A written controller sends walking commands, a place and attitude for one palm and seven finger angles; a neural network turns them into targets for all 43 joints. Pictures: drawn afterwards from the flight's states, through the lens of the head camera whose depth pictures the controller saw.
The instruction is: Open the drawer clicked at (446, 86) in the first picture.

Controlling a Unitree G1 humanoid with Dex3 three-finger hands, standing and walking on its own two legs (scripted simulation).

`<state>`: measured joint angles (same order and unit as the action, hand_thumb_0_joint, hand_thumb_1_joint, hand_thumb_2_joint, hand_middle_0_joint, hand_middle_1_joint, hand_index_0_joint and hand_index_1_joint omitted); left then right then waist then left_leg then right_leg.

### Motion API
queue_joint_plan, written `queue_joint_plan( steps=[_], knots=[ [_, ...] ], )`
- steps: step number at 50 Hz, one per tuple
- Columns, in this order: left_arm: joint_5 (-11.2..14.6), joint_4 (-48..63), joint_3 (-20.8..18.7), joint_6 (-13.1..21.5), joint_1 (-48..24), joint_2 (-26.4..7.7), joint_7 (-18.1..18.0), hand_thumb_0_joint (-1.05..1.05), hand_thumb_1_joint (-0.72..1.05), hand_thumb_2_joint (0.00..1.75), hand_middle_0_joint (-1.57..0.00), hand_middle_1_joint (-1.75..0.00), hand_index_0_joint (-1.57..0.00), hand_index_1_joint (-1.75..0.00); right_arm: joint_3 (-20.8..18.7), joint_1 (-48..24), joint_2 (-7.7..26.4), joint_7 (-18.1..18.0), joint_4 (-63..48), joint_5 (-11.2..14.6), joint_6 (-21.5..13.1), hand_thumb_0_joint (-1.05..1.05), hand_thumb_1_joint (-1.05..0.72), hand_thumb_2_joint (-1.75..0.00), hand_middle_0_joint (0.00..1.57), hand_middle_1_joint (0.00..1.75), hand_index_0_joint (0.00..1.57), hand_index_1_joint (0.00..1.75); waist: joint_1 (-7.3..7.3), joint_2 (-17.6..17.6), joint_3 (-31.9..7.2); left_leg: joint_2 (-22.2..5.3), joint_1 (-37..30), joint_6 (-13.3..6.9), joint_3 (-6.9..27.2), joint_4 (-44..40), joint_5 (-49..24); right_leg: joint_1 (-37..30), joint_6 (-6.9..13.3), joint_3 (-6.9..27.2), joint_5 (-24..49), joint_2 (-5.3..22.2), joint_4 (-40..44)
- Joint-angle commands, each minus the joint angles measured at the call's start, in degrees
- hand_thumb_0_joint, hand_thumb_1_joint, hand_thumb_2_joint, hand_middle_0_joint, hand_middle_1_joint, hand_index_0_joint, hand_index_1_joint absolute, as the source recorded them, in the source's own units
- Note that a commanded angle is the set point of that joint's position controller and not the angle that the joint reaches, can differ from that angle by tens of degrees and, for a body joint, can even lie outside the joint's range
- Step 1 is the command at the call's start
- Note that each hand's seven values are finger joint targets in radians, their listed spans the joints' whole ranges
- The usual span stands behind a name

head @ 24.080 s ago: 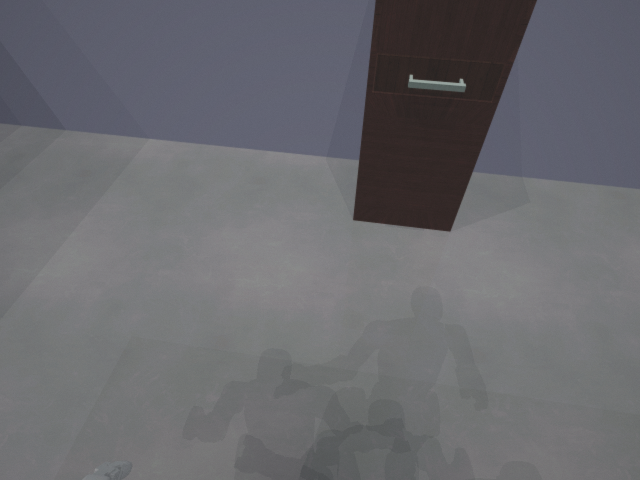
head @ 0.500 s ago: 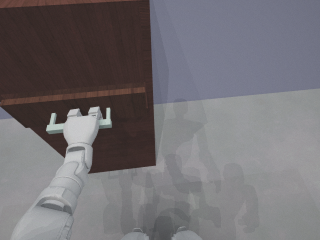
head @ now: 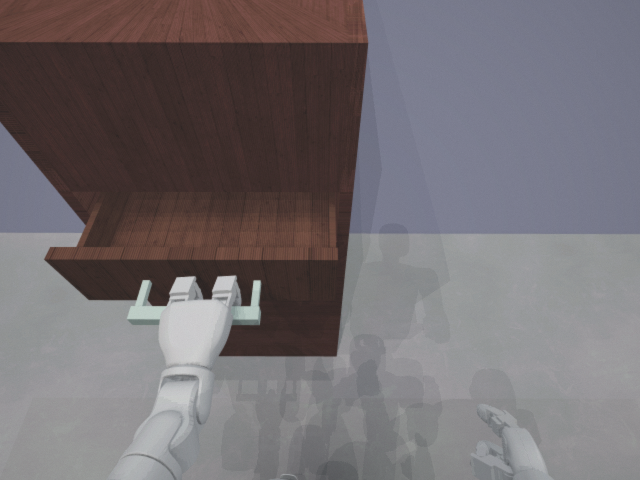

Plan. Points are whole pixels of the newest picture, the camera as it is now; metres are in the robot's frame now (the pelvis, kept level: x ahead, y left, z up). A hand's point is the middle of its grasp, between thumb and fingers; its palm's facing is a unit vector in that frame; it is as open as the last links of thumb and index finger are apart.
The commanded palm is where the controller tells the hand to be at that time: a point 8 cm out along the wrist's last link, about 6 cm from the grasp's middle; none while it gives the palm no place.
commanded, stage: pull the drawer open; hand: left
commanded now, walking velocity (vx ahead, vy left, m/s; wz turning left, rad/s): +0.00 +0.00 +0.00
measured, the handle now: (198, 301) +0.35 +0.20 -0.03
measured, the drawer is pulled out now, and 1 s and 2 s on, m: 0.12 0.17 0.28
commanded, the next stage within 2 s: none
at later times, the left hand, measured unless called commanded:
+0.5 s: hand (208, 336) +0.31 +0.18 -0.06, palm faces -0.03 -0.04 -1.00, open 5.2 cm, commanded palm +0.29 +0.18 +0.01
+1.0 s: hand (204, 381) +0.25 +0.17 -0.05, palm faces -0.02 -0.11 -0.99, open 5.4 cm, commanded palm +0.20 +0.18 +0.01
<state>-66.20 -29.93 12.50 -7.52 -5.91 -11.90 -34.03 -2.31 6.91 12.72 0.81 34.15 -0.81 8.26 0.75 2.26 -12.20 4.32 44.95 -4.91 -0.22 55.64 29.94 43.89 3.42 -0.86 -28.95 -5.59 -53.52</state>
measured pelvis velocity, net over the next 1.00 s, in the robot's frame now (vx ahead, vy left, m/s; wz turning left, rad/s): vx -0.02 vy -0.01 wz -0.03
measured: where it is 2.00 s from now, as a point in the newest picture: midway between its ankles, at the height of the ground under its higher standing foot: outside the picture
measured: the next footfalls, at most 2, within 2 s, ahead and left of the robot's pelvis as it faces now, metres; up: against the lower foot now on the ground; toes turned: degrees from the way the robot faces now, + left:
none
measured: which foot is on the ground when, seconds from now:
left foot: down 0.00-1.00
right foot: down 0.00-1.00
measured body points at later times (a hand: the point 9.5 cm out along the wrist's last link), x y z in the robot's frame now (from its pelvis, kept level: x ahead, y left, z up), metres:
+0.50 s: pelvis -0.05 -0.01 -0.01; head +0.02 -0.02 +0.44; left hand +0.30 +0.18 +0.00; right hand +0.05 -0.27 -0.14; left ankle -0.04 +0.06 -0.68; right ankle -0.04 -0.09 -0.68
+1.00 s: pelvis -0.02 -0.01 +0.00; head +0.03 -0.02 +0.45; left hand +0.24 +0.18 +0.00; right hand +0.12 -0.26 -0.12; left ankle -0.04 +0.06 -0.68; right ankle -0.04 -0.09 -0.68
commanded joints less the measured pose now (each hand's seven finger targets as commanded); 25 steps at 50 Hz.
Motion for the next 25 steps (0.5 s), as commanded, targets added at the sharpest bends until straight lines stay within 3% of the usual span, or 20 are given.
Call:
queue_joint_plan(
  steps=[1, 2, 5, 9, 10, 11, 12, 15, 16, 20, 25],
  knots=[
    [0.5, 9.4, -3.4, -1.3, -17.2, -5.9, -1.6, 0.00, 0.90, 0.90, -0.40, -1.35, -0.40, -1.35, -2.7, 3.0, 6.9, -0.9, -4.4, -0.4, -1.4, 0.00, -0.90, -0.90, 0.20, 0.30, 0.20, 0.30, -1.56, 2.6, -19.9, -3.9, -19.3, 4.8, 4.4, -2.4, -42.1, -3.9, -0.1, 2.1, 31.7, 2.0, 2.8],
    [0.6, 10.4, -3.7, -1.4, -19.1, -6.8, -1.3, 0.00, 0.90, 0.90, -0.40, -1.35, -0.40, -1.35, -2.8, 3.0, 6.9, -0.9, -4.3, -0.3, -1.1, 0.00, -0.90, -0.90, 0.20, 0.30, 0.20, 0.30, -1.46, 2.9, -22.1, -4.3, -21.2, 5.1, 4.7, -2.2, -43.4, -3.6, -0.3, 2.0, 31.4, 2.0, 2.5],
    [1.8, 7.0, -2.3, -2.4, -20.1, -5.6, 0.0, 0.00, 0.90, 0.90, -0.40, -1.35, -0.40, -1.35, -2.6, 3.3, 6.6, -1.6, -4.1, 0.0, -0.7, 0.00, -0.90, -0.90, 0.20, 0.30, 0.20, 0.30, -2.57, -1.1, -19.3, -3.6, -17.6, 4.2, 3.7, -2.8, -36.7, -5.5, -0.4, 2.0, 29.9, 1.9, 4.0],
    [2.4, 4.0, -3.6, -0.8, -22.8, -7.0, 1.0, 0.00, 0.90, 0.90, -0.40, -1.35, -0.40, -1.35, -2.1, 3.0, 6.5, -2.8, -3.6, 0.2, -1.3, 0.00, -0.90, -0.90, 0.20, 0.30, 0.20, 0.30, -2.68, -5.4, -18.5, -2.6, -12.3, 3.0, 2.9, -3.7, -28.3, -7.9, -0.6, 2.9, 28.8, 2.3, 4.4],
    [2.6, 2.8, -3.4, -0.2, -22.7, -6.7, 1.3, 0.00, 0.90, 0.90, -0.40, -1.35, -0.40, -1.35, -2.1, 3.3, 6.4, -3.0, -3.6, 0.3, -1.5, 0.00, -0.90, -0.90, 0.20, 0.30, 0.20, 0.30, -2.79, -4.9, -16.6, -2.3, -11.1, 2.7, 2.6, -3.9, -26.0, -7.7, -0.5, 3.1, 27.7, 2.4, 5.0],
    [2.5, 2.3, -5.6, 0.5, -23.2, -9.0, 1.2, 0.00, 0.90, 0.90, -0.40, -1.35, -0.40, -1.35, -2.1, 3.7, 6.8, -3.2, -3.3, 0.2, -1.8, 0.00, -0.90, -0.90, 0.20, 0.30, 0.20, 0.30, -2.38, -5.6, -17.1, -2.4, -10.4, 2.7, 2.8, -4.2, -25.3, -8.1, -0.3, 3.3, 26.9, 2.4, 5.0],
    [2.1, 2.0, -4.7, 1.3, -24.5, -8.5, 1.2, 0.00, 0.90, 0.90, -0.40, -1.35, -0.40, -1.35, -1.9, 3.4, 6.4, -3.3, -3.2, 0.3, -2.0, 0.00, -0.90, -0.90, 0.20, 0.30, 0.20, 0.30, -2.29, -3.6, -16.7, -2.2, -9.8, 2.7, 2.5, -4.3, -23.9, -7.4, -0.3, 3.5, 25.6, 2.4, 4.9],
    [2.0, -0.1, -4.9, 2.9, -26.2, -8.6, 0.8, 0.00, 0.90, 0.90, -0.40, -1.35, -0.40, -1.35, -2.2, 4.3, 6.3, -3.5, -2.7, 0.5, -2.7, 0.00, -0.90, -0.90, 0.20, 0.30, 0.20, 0.30, -2.62, -2.7, -15.4, -2.1, -8.9, 2.5, 2.3, -4.4, -20.4, -5.5, -0.1, 3.5, 21.3, 2.4, 5.5],
    [1.9, -1.1, -7.0, 3.2, -26.5, -10.9, 0.5, 0.00, 0.90, 0.90, -0.40, -1.35, -0.40, -1.35, -2.2, 4.5, 6.6, -3.6, -2.5, 0.4, -2.8, 0.00, -0.90, -0.90, 0.20, 0.30, 0.20, 0.30, -2.03, -2.1, -15.5, -2.1, -8.0, 2.6, 2.5, -4.6, -19.7, -5.7, 0.1, 3.7, 20.2, 2.3, 5.6],
    [2.1, -3.1, -6.7, 4.4, -28.9, -10.6, -0.5, 0.00, 0.90, 0.90, -0.40, -1.35, -0.40, -1.35, -2.5, 5.3, 6.4, -3.6, -1.9, 0.7, -3.6, 0.00, -0.90, -0.90, 0.20, 0.30, 0.20, 0.30, -2.48, -2.1, -14.8, -2.0, -6.6, 2.4, 2.2, -4.8, -16.4, -4.3, 0.1, 4.1, 16.2, 2.3, 6.1],
    [2.7, -4.4, -7.4, 5.1, -31.7, -11.5, -1.4, 0.00, 0.90, 0.90, -0.40, -1.35, -0.40, -1.35, -2.9, 6.2, 6.8, -3.5, -1.2, 0.8, -4.3, 0.00, -0.90, -0.90, 0.20, 0.30, 0.20, 0.30, -2.65, -1.9, -16.8, -1.8, -5.3, 2.3, 1.7, -4.6, -14.8, -4.8, -0.2, 4.5, 14.6, 2.6, 6.2]
  ],
)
